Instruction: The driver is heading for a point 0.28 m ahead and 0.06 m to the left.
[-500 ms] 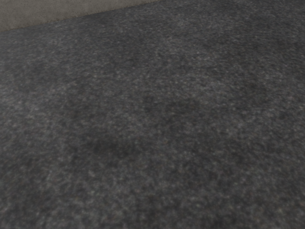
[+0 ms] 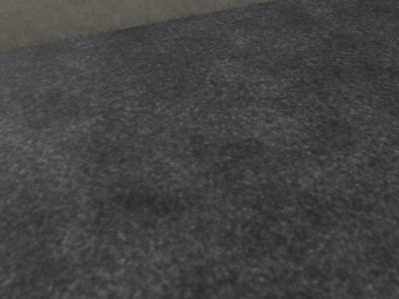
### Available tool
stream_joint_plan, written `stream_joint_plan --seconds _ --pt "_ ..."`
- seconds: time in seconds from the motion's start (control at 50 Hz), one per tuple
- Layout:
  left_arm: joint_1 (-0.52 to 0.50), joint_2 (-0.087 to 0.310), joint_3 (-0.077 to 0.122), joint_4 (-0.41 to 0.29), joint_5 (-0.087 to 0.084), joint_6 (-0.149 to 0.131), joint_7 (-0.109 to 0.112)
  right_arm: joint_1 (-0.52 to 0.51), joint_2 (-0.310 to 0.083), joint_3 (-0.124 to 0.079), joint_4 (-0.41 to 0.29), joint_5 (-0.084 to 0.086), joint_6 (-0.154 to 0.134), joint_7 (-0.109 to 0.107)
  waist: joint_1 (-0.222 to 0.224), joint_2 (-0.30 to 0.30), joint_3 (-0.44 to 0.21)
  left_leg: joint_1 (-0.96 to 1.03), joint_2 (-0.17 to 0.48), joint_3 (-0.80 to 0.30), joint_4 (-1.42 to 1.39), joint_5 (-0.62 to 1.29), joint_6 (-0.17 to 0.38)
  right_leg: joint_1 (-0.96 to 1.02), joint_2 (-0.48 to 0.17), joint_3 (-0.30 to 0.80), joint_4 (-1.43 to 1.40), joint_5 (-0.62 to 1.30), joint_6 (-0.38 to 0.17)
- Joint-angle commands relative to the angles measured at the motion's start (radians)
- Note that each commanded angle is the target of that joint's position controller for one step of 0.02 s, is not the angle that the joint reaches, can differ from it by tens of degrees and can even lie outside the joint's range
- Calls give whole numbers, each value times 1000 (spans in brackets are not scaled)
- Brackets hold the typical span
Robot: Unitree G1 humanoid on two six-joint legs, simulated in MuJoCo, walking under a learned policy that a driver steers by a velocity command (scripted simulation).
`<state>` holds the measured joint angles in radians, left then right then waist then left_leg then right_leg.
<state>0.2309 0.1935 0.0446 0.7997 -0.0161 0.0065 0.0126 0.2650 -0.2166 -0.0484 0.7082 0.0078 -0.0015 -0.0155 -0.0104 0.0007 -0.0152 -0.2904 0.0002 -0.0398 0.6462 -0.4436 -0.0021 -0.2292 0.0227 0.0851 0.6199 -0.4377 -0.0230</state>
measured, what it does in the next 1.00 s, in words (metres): walks ahead: right foot, then left foot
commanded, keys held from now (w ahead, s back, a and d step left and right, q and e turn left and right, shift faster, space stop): w+shift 0.14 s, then shift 0.86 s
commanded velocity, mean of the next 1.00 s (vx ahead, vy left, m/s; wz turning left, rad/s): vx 0.20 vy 0.00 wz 0.00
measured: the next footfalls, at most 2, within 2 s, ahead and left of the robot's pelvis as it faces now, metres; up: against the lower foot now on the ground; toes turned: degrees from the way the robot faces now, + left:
right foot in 0.60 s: +0.34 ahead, -0.02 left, +0.00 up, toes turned +1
left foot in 0.88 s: +0.26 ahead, +0.23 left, +0.00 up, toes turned +0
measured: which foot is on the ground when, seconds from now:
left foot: down 0.00-0.60, up 0.62-0.86, down 0.88-1.00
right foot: down 0.00-0.20, up 0.22-0.58, down 0.60-1.00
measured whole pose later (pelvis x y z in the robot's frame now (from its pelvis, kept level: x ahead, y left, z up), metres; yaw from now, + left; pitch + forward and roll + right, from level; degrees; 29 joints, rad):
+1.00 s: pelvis +0.23 +0.10 +0.00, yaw +1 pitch -1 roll -1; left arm 0.14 0.21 0.03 0.91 0.01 -0.01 0.02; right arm 0.28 -0.22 -0.03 0.89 -0.02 0.01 -0.04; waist 0.01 -0.01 0.02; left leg -0.24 0.02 -0.03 0.56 -0.32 -0.01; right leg -0.32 0.01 -0.01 0.49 -0.16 0.00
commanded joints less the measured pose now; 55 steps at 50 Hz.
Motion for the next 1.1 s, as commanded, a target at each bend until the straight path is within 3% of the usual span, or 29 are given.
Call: stream_joint_plan --seconds 0.02,0.06,0.1,0.14,0.18,0.2,0.22,0.24,0.26,0.28,0.3,0.36,0.42,0.46,0.52,0.58,0.6,0.62,0.64,0.66,0.68,0.72,0.78,0.84,0.88,0.9,0.96,1.02,1.1 --pt "90 240 61 -25 -27 -55 6 -120 -59 -16 -123 57 -68 -1 60 -244 198 -271 -17 44 190 -62 50 -76 -328 544 -471 -625 -260" --pt "68 213 53 -29 -15 -97 9 -164 -111 -34 -143 52 -102 5 62 -215 203 -460 81 -72 291 -56 96 71 -400 609 -506 -377 -276" --pt "29 197 48 -44 -21 -95 -3 -117 -107 -29 -128 30 -107 24 42 -153 109 -382 97 -37 139 -11 108 134 -322 412 -462 -198 -207" --pt "-36 207 50 -60 -31 -77 -18 -10 -74 -27 -80 25 -105 43 -21 -179 38 -20 17 86 -16 106 78 -46 -197 198 -397 -93 -155" --pt "-14 178 40 -50 0 -67 -13 170 -100 -54 2 12 -98 31 -93 -72 -18 293 -90 198 -51 229 16 -194 -103 62 -181 90 -107" --pt "-43 140 26 -61 8 -76 -10 309 -135 -66 24 6 -99 26 -165 48 -51 418 -13 63 -124 218 40 -277 -47 -5 123 255 -58" --pt "-59 49 1 -102 50 -94 -1 404 -267 -75 28 -7 -98 19 -134 390 -76 464 265 -364 -253 428 126 -470 33 -52 559 -148 10" --pt "82 85 11 -96 -11 -120 -2 359 -271 -70 3 -15 -107 36 -56 396 -114 471 426 -759 -417 331 301 -607 65 68 669 -165 3" --pt "10 152 25 -94 -40 -122 3 250 -235 -58 -12 -5 -112 38 -31 191 29 408 437 -678 -403 333 316 -699 -23 44 734 -106 -6" --pt "-74 173 27 -109 -25 -115 3 191 -197 -46 -15 2 -109 35 -35 76 78 340 389 -502 -367 462 278 -701 -70 9 698 -16 -20" --pt "-79 150 24 -95 1 -103 3 141 -183 -35 -19 -4 -102 34 -19 14 62 283 321 -367 -365 594 233 -620 -101 -7 633 63 -20" --pt "-50 96 18 -81 6 -74 -13 136 -122 -10 23 -6 -89 9 13 111 22 230 214 -132 -383 929 163 -452 -84 -56 434 214 4" --pt "-135 43 -4 -100 10 -76 -27 131 -139 -11 51 -10 -63 -22 14 95 2 209 161 -14 -370 1004 150 -344 -37 -102 152 352 30" --pt "-183 67 0 -102 14 -74 -33 130 -181 -22 53 -9 -56 -25 -5 110 -15 198 158 -2 -364 980 142 -261 -10 -114 36 418 36" --pt "-206 94 7 -106 16 -68 -40 135 -167 -19 78 4 -48 -18 -4 116 -9 210 195 -32 -328 950 157 -209 -9 -93 -34 426 8" --pt "-123 132 24 -73 32 -75 -39 97 -170 -21 83 11 -38 -13 49 73 -45 230 153 -38 -172 978 127 -48 20 -113 -197 532 -59" --pt "-55 186 39 -55 40 -80 -30 113 -171 -20 79 -5 -44 -10 65 16 -112 165 95 -14 -53 866 84 125 -54 -41 -184 879 -100" --pt "24 227 42 -42 60 -75 -19 215 -107 1 86 -27 -55 -2 32 -109 -250 -42 18 -1 174 462 27 424 -255 149 -94 1262 -245" --pt "68 140 19 -17 55 -67 -18 256 -59 20 110 -20 -47 6 44 -193 -366 -119 -32 -56 377 -191 -17 473 -414 327 -143 1293 -378" --pt "14 114 10 -20 27 -61 -20 207 -128 1 110 -3 -28 10 38 -127 -296 -140 -2 -98 456 -260 -31 351 -385 337 -199 1013 -363" --pt "-78 107 7 -31 15 -58 -20 138 -142 -8 96 7 -7 3 19 -92 -180 -189 28 -80 472 -221 -41 231 -348 288 -250 765 -316" --pt "-210 106 1 -50 21 -50 -17 85 -137 -16 90 -8 37 -23 -26 -68 -59 -111 63 -63 320 -138 -61 -24 -275 195 -345 450 -230" --pt "-219 119 8 -33 38 -34 -8 113 -75 2 117 -16 54 -38 -35 -128 -55 51 32 -3 111 -24 -65 -140 -192 87 -368 319 -192" --pt "-207 127 9 -7 18 -26 7 126 -80 0 140 -21 42 -28 -53 -109 -74 176 18 36 -85 213 -36 -179 -171 61 -352 100 -151" --pt "-155 92 -5 25 20 -24 8 83 -115 -2 116 -44 39 -24 -33 -58 -14 167 71 -24 -191 218 10 -220 -123 39 -323 -80 -51" --pt "-129 109 4 23 18 -20 10 50 -182 -19 118 -35 36 -26 18 52 43 1 80 -48 -229 8 43 -152 -61 -28 -298 -59 -10" --pt "-124 99 4 49 30 -27 17 -17 -117 -1 129 -31 -5 -25 43 119 71 -161 80 -72 -323 -93 31 43 -40 -61 -174 177 13" --pt "-96 108 8 86 25 -31 15 6 -111 2 147 -22 -34 -18 35 72 50 -89 71 -59 -288 68 21 41 -47 -53 -158 278 -3" --pt "-94 113 9 126 18 -30 12 42 -113 3 172 -14 -38 -17 16 28 14 -6 60 -40 -247 245 36 47 -52 -49 -148 387 3"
